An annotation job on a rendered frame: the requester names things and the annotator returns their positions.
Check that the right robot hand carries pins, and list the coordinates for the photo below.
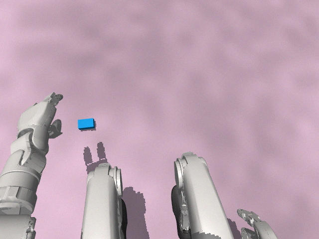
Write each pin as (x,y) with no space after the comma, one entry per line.
(261,228)

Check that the left robot arm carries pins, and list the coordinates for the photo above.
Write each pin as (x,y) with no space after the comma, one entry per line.
(19,180)

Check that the right robot foot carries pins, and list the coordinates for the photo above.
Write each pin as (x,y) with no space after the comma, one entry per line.
(182,234)

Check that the left robot hand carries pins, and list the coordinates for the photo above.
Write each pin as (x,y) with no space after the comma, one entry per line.
(42,114)

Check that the small box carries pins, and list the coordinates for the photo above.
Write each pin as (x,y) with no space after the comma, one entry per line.
(86,124)

